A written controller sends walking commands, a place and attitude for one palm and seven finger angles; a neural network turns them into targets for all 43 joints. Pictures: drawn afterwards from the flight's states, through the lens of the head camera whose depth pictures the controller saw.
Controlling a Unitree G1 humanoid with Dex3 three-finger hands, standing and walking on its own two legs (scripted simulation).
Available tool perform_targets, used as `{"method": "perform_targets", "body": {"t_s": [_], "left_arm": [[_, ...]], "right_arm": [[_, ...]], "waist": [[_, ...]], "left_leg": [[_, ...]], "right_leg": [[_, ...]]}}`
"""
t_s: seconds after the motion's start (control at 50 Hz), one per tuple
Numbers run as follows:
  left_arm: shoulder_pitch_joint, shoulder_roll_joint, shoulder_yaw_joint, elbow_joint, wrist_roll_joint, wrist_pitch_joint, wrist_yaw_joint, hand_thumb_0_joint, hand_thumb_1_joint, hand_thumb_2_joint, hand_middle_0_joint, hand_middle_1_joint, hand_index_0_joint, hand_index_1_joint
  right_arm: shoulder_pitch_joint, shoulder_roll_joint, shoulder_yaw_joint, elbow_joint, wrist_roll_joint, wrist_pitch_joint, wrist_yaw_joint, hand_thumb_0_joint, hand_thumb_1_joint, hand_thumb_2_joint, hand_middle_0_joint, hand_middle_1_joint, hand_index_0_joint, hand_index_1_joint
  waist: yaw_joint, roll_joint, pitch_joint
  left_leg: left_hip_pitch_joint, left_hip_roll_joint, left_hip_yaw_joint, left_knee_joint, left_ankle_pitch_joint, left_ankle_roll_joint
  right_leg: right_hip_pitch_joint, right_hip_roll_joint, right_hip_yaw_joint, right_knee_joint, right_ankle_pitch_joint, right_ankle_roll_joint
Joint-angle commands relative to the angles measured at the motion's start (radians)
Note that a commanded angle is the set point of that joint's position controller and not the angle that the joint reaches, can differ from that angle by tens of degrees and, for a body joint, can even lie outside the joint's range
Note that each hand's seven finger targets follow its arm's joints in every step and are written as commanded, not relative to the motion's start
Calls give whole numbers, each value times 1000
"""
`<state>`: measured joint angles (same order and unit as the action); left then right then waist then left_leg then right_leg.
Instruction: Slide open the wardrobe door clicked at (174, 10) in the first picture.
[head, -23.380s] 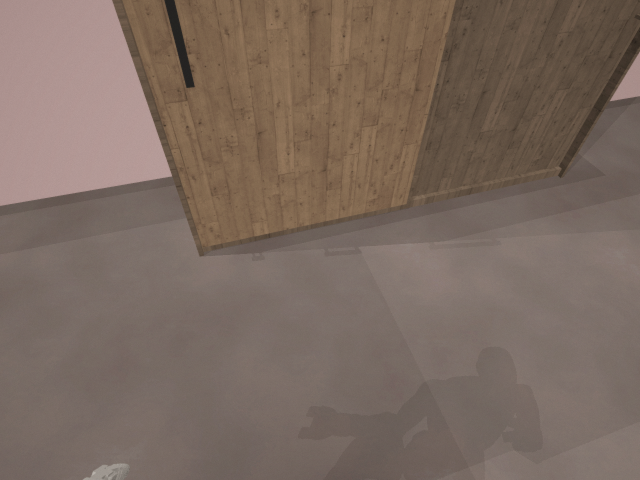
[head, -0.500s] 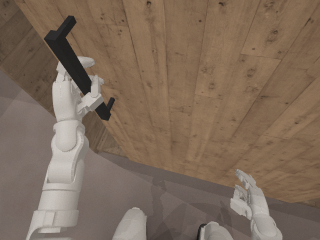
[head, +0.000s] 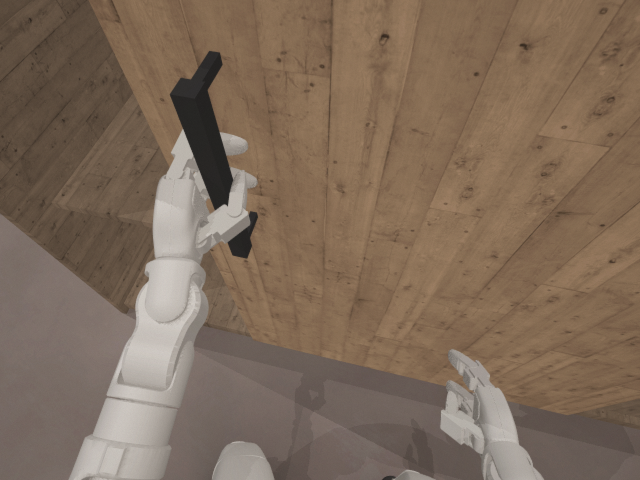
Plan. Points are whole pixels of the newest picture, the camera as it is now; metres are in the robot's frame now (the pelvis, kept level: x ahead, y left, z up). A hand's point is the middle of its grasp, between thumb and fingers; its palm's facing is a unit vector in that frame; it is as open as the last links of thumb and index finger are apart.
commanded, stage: step sideways, sliding the door along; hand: left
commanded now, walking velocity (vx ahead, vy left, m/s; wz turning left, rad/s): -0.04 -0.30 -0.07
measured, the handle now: (229, 175) +0.39 +0.19 +0.12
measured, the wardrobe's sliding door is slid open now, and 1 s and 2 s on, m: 0.44 0.44 0.44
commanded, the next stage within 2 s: stop walking and hold the door there in 0.34 s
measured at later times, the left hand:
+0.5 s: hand (245, 208) +0.35 +0.15 +0.13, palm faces +0.38 -0.92 -0.08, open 6.3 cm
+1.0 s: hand (239, 209) +0.35 +0.16 +0.12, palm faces +0.45 -0.86 -0.22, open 6.3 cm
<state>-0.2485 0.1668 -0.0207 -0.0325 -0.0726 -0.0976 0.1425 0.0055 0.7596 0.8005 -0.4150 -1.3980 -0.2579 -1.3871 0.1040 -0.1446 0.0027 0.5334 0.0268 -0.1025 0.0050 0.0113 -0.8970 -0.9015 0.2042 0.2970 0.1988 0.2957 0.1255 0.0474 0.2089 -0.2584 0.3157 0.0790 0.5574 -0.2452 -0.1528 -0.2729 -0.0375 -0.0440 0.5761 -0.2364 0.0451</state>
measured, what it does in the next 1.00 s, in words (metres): steps to the right: left foot, then right foot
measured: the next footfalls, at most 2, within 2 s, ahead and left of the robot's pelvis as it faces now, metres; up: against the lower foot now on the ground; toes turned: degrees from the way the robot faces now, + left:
left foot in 0.22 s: +0.02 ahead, +0.07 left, +0.00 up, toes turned +10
right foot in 0.62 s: +0.07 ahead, -0.31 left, +0.00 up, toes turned -9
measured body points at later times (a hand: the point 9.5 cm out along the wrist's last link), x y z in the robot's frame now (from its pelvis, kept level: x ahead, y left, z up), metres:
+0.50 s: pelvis +0.00 -0.10 +0.02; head +0.08 -0.05 +0.46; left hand +0.32 +0.20 +0.13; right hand +0.19 -0.31 -0.07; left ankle -0.02 +0.06 -0.73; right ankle +0.01 -0.31 -0.64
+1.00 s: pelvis -0.02 -0.12 +0.00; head -0.02 -0.11 +0.45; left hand +0.32 +0.20 +0.14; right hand +0.07 -0.43 -0.08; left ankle +0.03 -0.03 -0.73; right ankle +0.02 -0.29 -0.71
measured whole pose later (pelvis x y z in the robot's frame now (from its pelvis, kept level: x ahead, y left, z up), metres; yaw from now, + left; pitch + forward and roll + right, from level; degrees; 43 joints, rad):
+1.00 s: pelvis -0.02 -0.12 +0.00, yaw -6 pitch -3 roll -2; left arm -0.23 0.44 0.40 0.46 -0.03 -0.16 0.15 -0.13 0.64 0.82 -0.43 -1.37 -0.27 -1.34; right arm 0.23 -0.32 -0.06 0.71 0.04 -0.03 -0.10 0.01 -0.90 -0.90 0.20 0.30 0.19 0.29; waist -0.01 0.00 0.04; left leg -0.30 0.04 0.07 0.63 -0.27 0.03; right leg -0.34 -0.05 -0.02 0.67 -0.37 0.03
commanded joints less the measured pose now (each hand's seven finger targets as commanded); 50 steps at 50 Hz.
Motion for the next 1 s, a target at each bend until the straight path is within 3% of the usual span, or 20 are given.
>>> {"method": "perform_targets", "body": {"t_s": [0.0, 0.02, 0.04, 0.06, 0.14, 0.16, 0.2, 0.24, 0.32, 0.42, 0.44, 0.46, 0.52, 0.56, 0.6, 0.68, 0.78, 0.88, 0.92, 0.98], "left_arm": [[-330, 31, -157, -325, 62, -112, -63, 0, 900, 900, -450, -1400, -450, -1400], [-310, -11, -195, -367, 67, -110, -55, 0, 900, 900, -450, -1400, -450, -1400], [-310, -5, -180, -389, 46, -116, -64, 0, 900, 900, -450, -1400, -450, -1400], [-366, -31, -186, -426, 36, -129, -60, 0, 900, 900, -450, -1400, -450, -1400], [-388, -36, -149, -391, 24, -170, -43, 0, 900, 900, -450, -1400, -450, -1400], [-404, -31, -159, -402, 20, -175, -51, 0, 900, 900, -450, -1400, -450, -1400], [-398, -78, -200, -388, 16, -156, -70, 0, 900, 900, -450, -1400, -450, -1400], [-454, -94, -201, -376, 29, -137, -87, 0, 900, 900, -450, -1400, -450, -1400], [-503, -39, -165, -362, 29, -99, -85, 0, 900, 900, -450, -1400, -450, -1400], [-443, -1, -113, -309, 18, -62, -92, 0, 900, 900, -450, -1400, -450, -1400], [-229, 558, 474, 76, 43, -55, -28, 0, 900, 900, -450, -1400, -450, -1400], [-245, 404, 320, 6, 32, -56, -49, 0, 900, 900, -450, -1400, -450, -1400], [-277, 404, 323, -22, 29, -86, -49, 0, 900, 900, -450, -1400, -450, -1400], [-214, 466, 374, 42, 44, -97, -42, 0, 900, 900, -450, -1400, -450, -1400], [-88, 629, 503, 213, 65, -82, -28, 0, 900, 900, -450, -1400, -450, -1400], [-140, 625, 598, 273, 27, -81, 5, 0, 900, 900, -450, -1400, -450, -1400], [-166, 618, 593, 363, 44, -99, 8, 0, 900, 900, -450, -1400, -450, -1400], [-221, 566, 509, 323, 57, -131, 11, 0, 900, 900, -450, -1400, -450, -1400], [-247, 534, 459, 247, 55, -152, 7, 0, 900, 900, -450, -1400, -450, -1400], [-235, 540, 457, 321, 63, -125, 7, 0, 900, 900, -450, -1400, -450, -1400]], "right_arm": [[-104, -88, -32, -117, 23, -42, -34, 0, -900, -900, 200, 300, 200, 300], [-135, -71, -6, -108, -2, -58, -42, 0, -900, -900, 200, 300, 200, 300], [-82, -115, -51, -97, -4, -53, -51, 0, -900, -900, 200, 300, 200, 300], [-92, -119, -54, -76, -2, -53, -60, 0, -900, -900, 200, 300, 200, 300], [-75, -131, -50, -41, 3, -5, -65, 0, -900, -900, 200, 300, 200, 300], [-60, -152, -70, -46, -2, 6, -70, 0, -900, -900, 200, 300, 200, 300], [-55, -229, -93, -93, 4, 13, -41, 0, -900, -900, 200, 300, 200, 300], [-98, -229, -94, -100, 5, 5, -15, 0, -900, -900, 200, 300, 200, 300], [-57, -231, -93, -63, 3, 2, 4, 0, -900, -900, 200, 300, 200, 300], [-9, -223, -99, -86, 5, -5, -3, 0, -900, -900, 200, 300, 200, 300], [54, -265, -118, 2, 2, 26, -22, 0, -900, -900, 200, 300, 200, 300], [51, -238, -106, -42, -1, 34, -19, 0, -900, -900, 200, 300, 200, 300], [29, -225, -87, -44, 14, -15, -26, 0, -900, -900, 200, 300, 200, 300], [40, -215, -77, -39, 26, -24, -25, 0, -900, -900, 200, 300, 200, 300], [-6, -183, -54, -65, 20, -5, -58, 0, -900, -900, 200, 300, 200, 300], [-25, -237, -54, 0, 25, -3, -86, 0, -900, -900, 200, 300, 200, 300], [-36, -249, -62, 24, 21, 21, -96, 0, -900, -900, 200, 300, 200, 300], [20, -273, -76, 51, 12, 17, -99, 0, -900, -900, 200, 300, 200, 300], [32, -306, -74, 21, 16, 17, -99, 0, -900, -900, 200, 300, 200, 300], [50, -268, -66, 19, 16, 9, -95, 0, -900, -900, 200, 300, 200, 300]], "waist": [[-105, -327, -501], [-76, -287, -494], [-77, -456, -537], [-101, -449, -525], [-160, -232, -548], [-179, -167, -573], [-131, 185, -633], [-136, 74, -554], [-135, 249, -464], [-147, 299, -478], [-126, 333, -494], [-127, 338, -475], [-136, 428, -449], [-123, 222, -473], [-88, -247, -529], [-107, -421, -498], [-116, -328, -466], [-139, -63, -374], [-110, 269, -330], [-123, 284, -289]], "left_leg": [[-130, -254, 53, 448, -426, 202], [-151, -281, -20, 556, -495, 161], [-167, -267, -61, 635, -493, 131], [-226, -248, -76, 609, -462, 128], [31, -236, 30, -49, -31, 117], [293, -151, -22, -137, 293, 143], [602, 310, -487, -81, 1151, 364], [462, 292, -364, -121, 775, 386], [416, 123, -94, -111, 727, 279], [430, 52, 24, -114, 805, 230], [434, 39, 67, -112, 829, 227], [412, 36, 48, -63, 814, 224], [388, -9, 121, 6, 709, 168], [250, -100, 119, 194, 447, 143], [-209, -290, 25, 524, -411, 161], [-257, -257, -129, 616, -324, 117], [-109, -276, -80, 350, -231, 133], [140, -248, -42, -78, 37, 140], [44, -29, -301, -251, 143, 249], [-141, -11, -300, -343, -69, 303]], "right_leg": [[265, -237, 253, -152, 966, -145], [204, -290, 273, -143, 1068, -167], [256, -275, 310, -112, 1025, -187], [337, -265, 298, -65, 1052, -221], [308, -141, 81, 95, 899, -144], [98, -112, 63, 176, 648, -99], [-326, -14, 95, 500, -378, -19], [-375, -4, 145, 662, -276, -18], [-394, -31, 58, 617, -134, 2], [-244, 22, -58, 365, -71, 22], [-246, 49, -86, 337, -75, 26], [-217, 53, -91, 233, -106, 14], [-82, 84, -129, -29, -2, 3], [141, 41, -79, -217, 333, -10], [414, -298, 310, -77, 1178, -146], [353, -307, 242, -62, 998, -165], [190, -307, 179, -128, 708, -155], [-62, -178, 107, -142, 69, -99], [-85, 3, -18, 57, -181, -36], [-16, 19, 32, 310, -238, -43]]}}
